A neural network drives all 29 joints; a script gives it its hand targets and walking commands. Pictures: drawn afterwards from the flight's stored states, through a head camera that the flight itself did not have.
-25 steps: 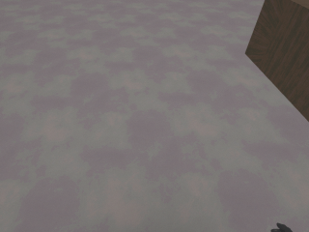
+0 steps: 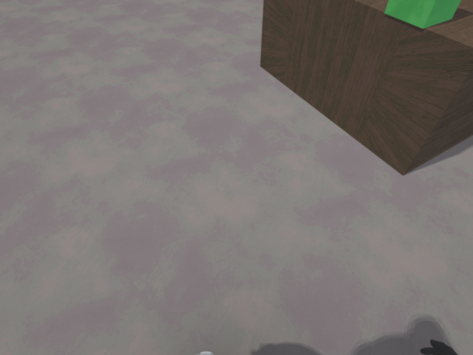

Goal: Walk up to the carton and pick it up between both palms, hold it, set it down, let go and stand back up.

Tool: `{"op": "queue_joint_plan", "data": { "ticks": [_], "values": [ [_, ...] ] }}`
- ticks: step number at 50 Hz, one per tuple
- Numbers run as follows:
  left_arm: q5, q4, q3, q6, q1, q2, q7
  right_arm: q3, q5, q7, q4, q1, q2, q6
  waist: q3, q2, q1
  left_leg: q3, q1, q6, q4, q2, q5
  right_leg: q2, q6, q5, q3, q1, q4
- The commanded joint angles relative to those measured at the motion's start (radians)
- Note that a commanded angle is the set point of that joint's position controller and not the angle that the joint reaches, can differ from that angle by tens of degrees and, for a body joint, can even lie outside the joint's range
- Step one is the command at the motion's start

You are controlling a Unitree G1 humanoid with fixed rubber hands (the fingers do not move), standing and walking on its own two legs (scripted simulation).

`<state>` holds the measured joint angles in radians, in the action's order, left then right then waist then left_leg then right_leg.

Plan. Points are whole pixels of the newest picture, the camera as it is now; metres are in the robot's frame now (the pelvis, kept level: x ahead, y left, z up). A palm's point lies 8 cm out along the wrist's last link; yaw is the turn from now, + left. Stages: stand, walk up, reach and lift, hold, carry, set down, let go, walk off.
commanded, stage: walk up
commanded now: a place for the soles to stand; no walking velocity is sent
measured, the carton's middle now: out of the picture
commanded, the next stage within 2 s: none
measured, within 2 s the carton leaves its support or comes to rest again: neither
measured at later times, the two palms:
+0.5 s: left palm (196, 167) +0.59 +0.15 -0.08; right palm out of the picture +0.09 -0.33 -0.09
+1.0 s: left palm (185, 135) +0.75 +0.20 -0.11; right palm (423, 215) +0.44 -0.39 -0.08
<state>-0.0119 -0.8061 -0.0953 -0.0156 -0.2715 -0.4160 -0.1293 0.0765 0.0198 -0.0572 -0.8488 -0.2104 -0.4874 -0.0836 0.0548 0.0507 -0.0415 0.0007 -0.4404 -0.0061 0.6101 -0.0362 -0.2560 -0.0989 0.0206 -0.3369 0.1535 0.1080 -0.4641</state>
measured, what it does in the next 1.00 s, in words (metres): walks ahead, turning right: left foot, then right foot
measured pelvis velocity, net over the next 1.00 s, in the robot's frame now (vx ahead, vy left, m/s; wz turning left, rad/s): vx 0.52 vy -0.05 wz -0.66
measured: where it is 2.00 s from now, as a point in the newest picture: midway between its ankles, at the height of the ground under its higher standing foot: (299, 215)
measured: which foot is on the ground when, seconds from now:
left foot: up 0.00-0.00, down 0.02-0.54, up 0.56-0.86, down 0.88-1.00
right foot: down 0.00-0.04, up 0.06-0.46, down 0.48-0.90, up 0.92-1.00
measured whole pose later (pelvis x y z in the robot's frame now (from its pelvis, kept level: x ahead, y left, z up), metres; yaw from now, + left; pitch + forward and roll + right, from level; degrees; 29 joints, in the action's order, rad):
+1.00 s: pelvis +0.52 -0.05 -0.02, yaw -38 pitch -3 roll +0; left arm -0.01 -0.81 -0.06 0.05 -0.36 -0.48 -0.02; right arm 0.09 0.03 -0.08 -0.73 -0.19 -0.44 -0.09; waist 0.07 -0.02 -0.04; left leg -0.11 -0.42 -0.02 0.73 -0.06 -0.26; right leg 0.00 0.05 -0.43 0.11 0.36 -1.13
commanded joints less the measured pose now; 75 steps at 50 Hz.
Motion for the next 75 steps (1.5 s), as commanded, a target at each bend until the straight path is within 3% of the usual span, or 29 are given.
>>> {"op": "queue_joint_plan", "data": {
  "ticks": [1, 3, 5, 8, 10, 15, 19, 21, 24, 25, 26, 27, 29, 31, 33, 39, 42, 44, 45, 46, 50, 54, 65, 68, 69, 70, 71, 73, 75],
  "values": [
    [-0.005, 0.146, -0.032, 0.060, 0.169, -0.136, 0.025, 0.112, 0.007, 0.044, 0.033, -0.322, -0.312, -0.054, -0.135, 0.201, 0.233, 0.327, 0.668, -0.034, -0.364, -0.222, -0.223, -0.033, 0.043, -0.123, 0.019, 0.557, -0.495],
    [0.010, 0.110, -0.044, 0.035, 0.018, -0.256, 0.038, 0.119, 0.010, 0.032, 0.113, -0.057, -0.328, -0.055, -0.167, 0.199, 0.078, 0.733, 0.508, -0.109, -0.551, -0.454, -0.645, 0.053, 0.007, -0.061, 0.010, 0.584, -0.770],
    [-0.001, 0.068, -0.057, 0.045, 0.083, -0.314, 0.037, 0.092, 0.007, 0.034, 0.125, -0.015, -0.239, -0.053, -0.078, -0.011, 0.071, 0.541, 0.400, -0.138, -0.472, -0.380, -0.414, 0.149, 0.000, -0.005, 0.009, 0.520, -0.743],
    [0.006, 0.044, -0.035, 0.048, 0.119, -0.218, 0.016, 0.071, -0.008, 0.037, 0.087, -0.062, -0.210, -0.057, -0.025, 0.070, 0.079, 0.104, 0.334, -0.064, -0.404, -0.251, 0.048, 0.207, -0.010, 0.116, -0.074, 0.448, -0.592],
    [0.011, 0.095, -0.022, 0.036, 0.185, -0.230, -0.003, 0.077, -0.004, 0.033, 0.096, -0.087, -0.224, -0.053, -0.008, 0.190, 0.123, 0.065, 0.435, -0.080, -0.386, -0.254, 0.155, 0.191, -0.038, 0.078, -0.110, 0.538, -0.502],
    [0.008, 0.118, -0.002, 0.028, 0.330, -0.184, -0.012, 0.091, 0.005, 0.042, 0.084, -0.174, -0.248, -0.052, 0.025, 0.040, 0.142, -0.060, 0.557, -0.097, -0.361, -0.304, 0.518, 0.202, -0.008, 0.109, -0.173, 0.608, -0.333],
    [0.009, 0.132, -0.005, 0.029, 0.386, -0.169, -0.024, 0.091, -0.009, 0.036, 0.095, -0.198, -0.252, -0.030, 0.006, 0.117, 0.163, -0.196, 0.480, -0.058, -0.361, -0.232, 0.475, 0.154, 0.013, 0.187, -0.268, 0.472, -0.185],
    [0.006, 0.122, -0.009, 0.023, 0.370, -0.181, -0.012, 0.089, -0.012, 0.046, 0.098, -0.172, -0.250, -0.017, -0.055, 0.013, 0.134, -0.249, 0.491, -0.030, -0.225, -0.234, 0.708, 0.088, 0.026, 0.165, -0.324, 0.349, -0.102],
    [-0.005, 0.040, -0.066, 0.025, -0.009, -0.252, 0.031, 0.084, -0.024, 0.049, 0.126, -0.129, -0.230, -0.011, -0.268, -0.067, -0.084, -0.317, 0.235, -0.018, 0.334, -0.169, 0.764, 0.025, 0.134, 0.136, -0.322, -0.221, -0.030],
    [-0.008, 0.043, -0.098, 0.032, -0.130, -0.322, 0.045, 0.059, -0.011, 0.044, 0.126, -0.132, -0.176, -0.006, -0.337, -0.157, -0.138, -0.258, -0.062, -0.008, 0.568, -0.092, 0.253, 0.171, 0.213, -0.006, -0.046, -0.456, -0.044],
    [-0.003, 0.077, -0.124, 0.029, -0.159, -0.428, 0.061, 0.042, -0.018, 0.036, 0.148, -0.117, -0.159, -0.017, -0.321, -0.323, -0.156, -0.189, -0.351, 0.057, 0.824, 0.038, -0.307, 0.479, 0.405, -0.070, 0.579, -0.553, 0.074],
    [0.007, 0.105, -0.104, 0.031, -0.150, -0.396, 0.077, 0.037, -0.006, 0.037, 0.182, -0.057, -0.239, -0.026, -0.336, -0.123, -0.149, 0.071, -0.335, 0.037, 0.813, -0.024, -0.197, 0.505, 0.431, -0.038, 0.699, -0.471, 0.155],
    [0.024, 0.099, -0.076, 0.052, -0.073, -0.314, 0.108, 0.037, -0.015, 0.037, 0.178, 0.028, -0.179, -0.041, -0.198, 0.030, -0.093, 0.091, -0.387, 0.053, 0.792, -0.109, -0.150, 0.458, 0.364, 0.463, 0.412, -0.374, 0.061],
    [0.029, 0.118, -0.034, 0.072, 0.015, -0.250, 0.113, 0.045, 0.013, 0.020, 0.152, -0.084, -0.150, -0.037, -0.077, -0.024, 0.032, 0.087, -0.198, 0.011, 0.547, -0.126, -0.141, 0.354, 0.269, 0.619, 0.197, -0.073, 0.049],
    [0.020, 0.157, -0.035, 0.083, 0.052, -0.233, 0.102, 0.052, 0.014, 0.003, 0.131, -0.171, -0.130, -0.004, -0.092, -0.076, 0.072, 0.029, -0.046, 0.017, 0.410, -0.078, -0.120, 0.248, 0.228, 0.478, 0.062, 0.106, 0.065],
    [0.001, 0.168, -0.050, 0.112, 0.079, -0.300, 0.077, 0.079, 0.011, -0.027, 0.167, -0.064, -0.124, 0.006, -0.027, -0.260, 0.066, 0.003, 0.147, 0.020, 0.055, -0.084, 0.134, 0.264, 0.187, -0.059, 0.116, 0.388, 0.137],
    [0.002, 0.141, -0.047, 0.104, 0.039, -0.294, 0.083, 0.098, 0.018, -0.033, 0.154, -0.032, -0.131, -0.003, 0.001, -0.176, 0.055, -0.059, 0.262, 0.014, 0.038, -0.005, 0.078, 0.250, 0.161, -0.236, 0.135, 0.454, 0.099],
    [-0.014, 0.167, -0.018, 0.112, 0.066, -0.219, 0.099, 0.127, 0.011, -0.025, 0.110, -0.212, -0.224, -0.019, -0.026, 0.009, 0.180, 0.160, 0.570, -0.070, 0.010, -0.100, -0.103, 0.221, 0.105, -0.250, 0.150, 0.714, -0.225],
    [0.012, 0.156, 0.001, 0.118, 0.014, -0.155, 0.103, 0.145, 0.026, -0.013, 0.126, -0.265, -0.305, -0.031, -0.116, 0.279, 0.211, 0.538, 0.532, -0.126, -0.315, -0.302, -0.575, 0.027, 0.072, -0.198, -0.040, 0.710, -0.572],
    [0.001, 0.140, -0.008, 0.105, -0.009, -0.241, 0.120, 0.148, 0.015, -0.005, 0.144, -0.199, -0.331, -0.025, -0.087, 0.125, 0.165, 0.772, 0.418, -0.163, -0.466, -0.460, -0.814, 0.085, 0.045, -0.172, -0.059, 0.684, -0.767],
    [0.010, 0.032, -0.029, 0.106, -0.128, -0.315, 0.114, 0.114, -0.007, -0.001, 0.182, -0.009, -0.233, -0.020, -0.001, 0.084, 0.052, 0.445, 0.227, -0.056, -0.451, -0.311, -0.496, 0.194, 0.009, 0.043, -0.037, 0.527, -0.765],
    [0.015, 0.016, -0.016, 0.088, -0.101, -0.259, 0.082, 0.105, 0.000, -0.006, 0.164, -0.035, -0.202, -0.017, 0.016, 0.131, 0.077, 0.162, 0.231, -0.141, -0.424, -0.252, -0.289, 0.179, -0.022, 0.033, -0.135, 0.466, -0.554],
    [0.014, 0.057, -0.004, 0.102, 0.112, -0.225, 0.093, 0.090, 0.009, -0.009, 0.141, -0.126, -0.193, 0.016, 0.009, 0.011, 0.131, -0.042, 0.354, -0.174, -0.289, -0.260, 0.093, 0.159, 0.024, 0.095, -0.247, 0.384, -0.149],
    [0.013, 0.015, -0.035, 0.114, -0.104, -0.265, 0.114, 0.066, 0.017, -0.011, 0.155, -0.098, -0.168, 0.023, -0.101, -0.022, -0.007, -0.206, 0.148, -0.116, 0.109, -0.172, 0.404, 0.080, 0.066, 0.129, -0.301, -0.090, -0.031],
    [0.010, -0.003, -0.070, 0.120, -0.267, -0.339, 0.132, 0.063, 0.006, -0.013, 0.176, -0.109, -0.119, 0.023, -0.234, -0.183, -0.101, -0.228, 0.017, -0.051, 0.416, -0.098, 0.362, 0.213, 0.146, 0.078, -0.053, -0.291, 0.040],
    [0.011, 0.011, -0.103, 0.116, -0.282, -0.431, 0.140, 0.049, -0.002, -0.012, 0.172, -0.130, -0.091, 0.028, -0.256, -0.358, -0.102, -0.142, -0.277, -0.003, 0.569, 0.021, -0.234, 0.499, 0.291, 0.258, 0.462, -0.436, 0.085],
    [0.023, 0.022, -0.090, 0.106, -0.278, -0.401, 0.138, 0.059, 0.009, 0.010, 0.171, -0.061, -0.193, 0.028, -0.227, -0.257, -0.112, 0.018, -0.352, -0.018, 0.617, -0.048, -0.298, 0.524, 0.352, 0.390, 0.523, -0.482, 0.053],
    [0.028, 0.057, -0.069, 0.106, -0.214, -0.341, 0.162, 0.052, 0.000, 0.017, 0.155, -0.039, -0.171, 0.017, -0.228, -0.081, -0.085, 0.044, -0.386, 0.040, 0.734, -0.101, -0.251, 0.493, 0.358, 0.721, 0.261, -0.438, -0.047],
    [0.032, 0.067, -0.043, 0.116, -0.129, -0.301, 0.176, 0.059, 0.001, 0.018, 0.128, -0.103, -0.161, 0.023, -0.125, -0.078, 0.004, 0.078, -0.269, 0.032, 0.602, -0.116, -0.172, 0.441, 0.285, 0.761, 0.147, -0.186, -0.030]
  ]
}}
